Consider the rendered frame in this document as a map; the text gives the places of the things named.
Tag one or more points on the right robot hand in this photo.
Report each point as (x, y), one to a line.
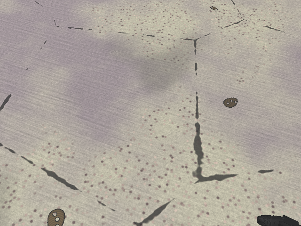
(268, 220)

